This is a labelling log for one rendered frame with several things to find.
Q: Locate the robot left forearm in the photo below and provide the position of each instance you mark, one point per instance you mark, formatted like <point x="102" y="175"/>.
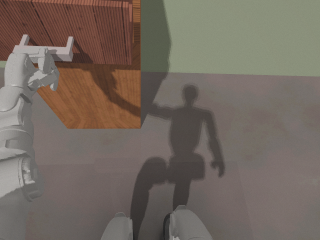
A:
<point x="16" y="127"/>

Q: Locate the cabinet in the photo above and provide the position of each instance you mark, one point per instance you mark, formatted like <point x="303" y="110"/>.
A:
<point x="99" y="96"/>

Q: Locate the robot left upper arm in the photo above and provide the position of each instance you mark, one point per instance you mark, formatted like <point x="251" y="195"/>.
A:
<point x="20" y="184"/>

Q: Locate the handle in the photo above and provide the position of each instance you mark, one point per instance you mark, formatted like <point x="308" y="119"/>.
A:
<point x="58" y="53"/>

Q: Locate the left robot hand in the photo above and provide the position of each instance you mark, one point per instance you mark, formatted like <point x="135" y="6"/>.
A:
<point x="20" y="71"/>

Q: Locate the drawer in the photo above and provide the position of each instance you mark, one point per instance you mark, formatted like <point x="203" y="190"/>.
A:
<point x="102" y="29"/>

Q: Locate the left robot shin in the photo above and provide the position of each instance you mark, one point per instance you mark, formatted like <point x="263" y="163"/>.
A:
<point x="120" y="214"/>

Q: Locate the robot left thigh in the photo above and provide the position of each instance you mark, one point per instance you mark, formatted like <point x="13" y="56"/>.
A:
<point x="119" y="228"/>

